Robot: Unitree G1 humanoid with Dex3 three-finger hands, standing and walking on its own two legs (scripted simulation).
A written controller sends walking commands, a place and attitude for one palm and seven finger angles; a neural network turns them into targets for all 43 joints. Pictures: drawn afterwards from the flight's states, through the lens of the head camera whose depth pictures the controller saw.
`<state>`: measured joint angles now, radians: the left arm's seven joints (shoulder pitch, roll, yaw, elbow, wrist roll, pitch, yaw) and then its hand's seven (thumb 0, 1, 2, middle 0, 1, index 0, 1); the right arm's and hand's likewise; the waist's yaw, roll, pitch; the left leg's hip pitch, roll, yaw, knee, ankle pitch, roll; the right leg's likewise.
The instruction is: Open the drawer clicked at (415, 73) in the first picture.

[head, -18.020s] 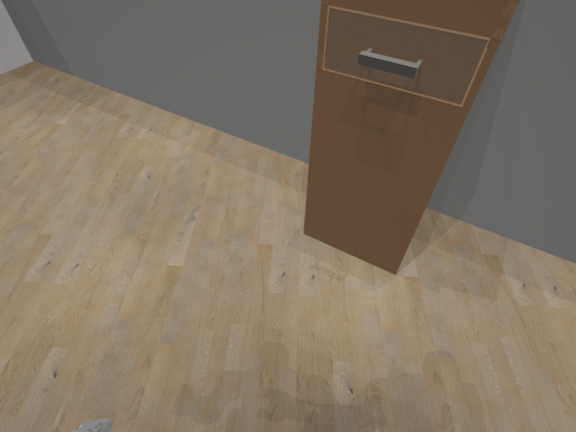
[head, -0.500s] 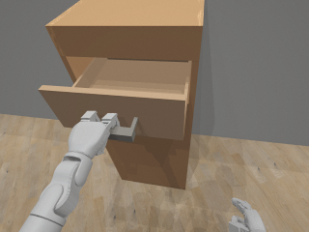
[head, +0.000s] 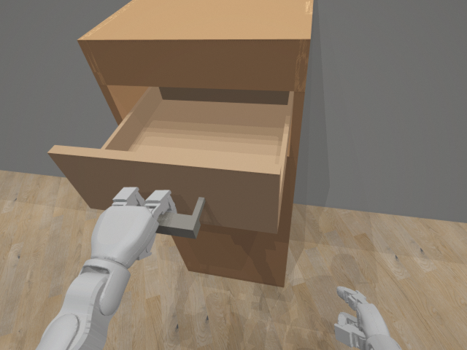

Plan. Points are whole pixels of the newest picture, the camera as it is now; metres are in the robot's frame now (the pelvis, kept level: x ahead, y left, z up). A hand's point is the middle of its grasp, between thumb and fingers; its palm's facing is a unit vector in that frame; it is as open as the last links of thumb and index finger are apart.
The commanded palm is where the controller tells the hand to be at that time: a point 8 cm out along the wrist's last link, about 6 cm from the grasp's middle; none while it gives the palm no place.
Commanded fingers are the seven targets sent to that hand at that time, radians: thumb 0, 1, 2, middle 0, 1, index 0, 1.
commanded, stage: pull the drawer open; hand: left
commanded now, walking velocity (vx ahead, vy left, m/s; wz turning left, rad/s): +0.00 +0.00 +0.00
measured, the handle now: (159, 210) +0.31 +0.17 +0.10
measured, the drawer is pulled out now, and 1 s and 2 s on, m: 0.21 0.30 0.28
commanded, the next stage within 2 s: open the thumb to release the handle in 1.14 s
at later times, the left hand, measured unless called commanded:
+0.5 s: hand (131, 271) +0.21 +0.18 +0.08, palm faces +0.05 -0.14 -0.99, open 6.0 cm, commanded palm +0.16 +0.19 +0.14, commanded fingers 0.00 0.90 0.90 -0.40 -1.35 -0.40 -1.35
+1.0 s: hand (118, 299) +0.17 +0.19 +0.08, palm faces +0.06 -0.14 -0.99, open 5.9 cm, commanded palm +0.12 +0.19 +0.14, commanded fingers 0.00 0.90 0.90 -0.40 -1.35 -0.40 -1.35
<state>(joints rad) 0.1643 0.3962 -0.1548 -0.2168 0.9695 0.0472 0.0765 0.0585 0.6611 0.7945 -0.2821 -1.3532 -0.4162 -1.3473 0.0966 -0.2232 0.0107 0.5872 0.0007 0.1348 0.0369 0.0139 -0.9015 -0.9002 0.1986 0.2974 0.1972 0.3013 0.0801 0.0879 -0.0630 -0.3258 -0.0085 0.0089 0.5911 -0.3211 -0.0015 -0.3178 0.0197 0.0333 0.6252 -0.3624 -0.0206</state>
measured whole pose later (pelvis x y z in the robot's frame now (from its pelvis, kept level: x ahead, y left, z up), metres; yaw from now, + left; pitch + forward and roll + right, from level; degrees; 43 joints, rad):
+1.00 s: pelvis +0.00 +0.00 -0.01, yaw -2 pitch +5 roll +1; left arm 0.66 0.47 -0.07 -0.54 0.94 0.01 0.23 0.05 0.66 0.79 -0.29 -1.35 -0.42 -1.35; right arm 0.14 -0.27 0.02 0.49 0.00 0.12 0.06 0.02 -0.90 -0.90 0.20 0.30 0.20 0.30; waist 0.08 0.09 -0.10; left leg -0.41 0.02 0.03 0.71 -0.38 -0.01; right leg -0.40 0.05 0.06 0.72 -0.40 -0.02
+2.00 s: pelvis -0.01 +0.00 -0.01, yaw +0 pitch +4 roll +1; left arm 0.51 0.42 -0.09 -0.46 0.97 0.00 0.21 0.00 -0.48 0.30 -0.32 -1.22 -0.32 -1.20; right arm 0.13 -0.26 0.01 0.54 -0.01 0.12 0.03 0.01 -0.90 -0.90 0.20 0.30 0.20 0.30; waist 0.10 0.08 -0.07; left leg -0.39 0.01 0.01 0.67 -0.35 -0.01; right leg -0.37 0.03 0.03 0.69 -0.38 -0.02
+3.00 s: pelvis -0.02 +0.01 +0.01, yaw +1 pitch -3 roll +0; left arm 0.24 0.56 -0.02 -0.62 0.79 0.20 -0.11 0.00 -0.49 0.30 -0.32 -1.20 -0.32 -1.20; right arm 0.04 -0.27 0.07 0.55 0.04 0.17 0.03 0.02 -0.90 -0.90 0.20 0.30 0.20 0.30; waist 0.11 0.14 -0.02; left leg -0.20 -0.01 0.00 0.50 -0.25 0.01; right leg -0.18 0.02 0.02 0.51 -0.29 -0.01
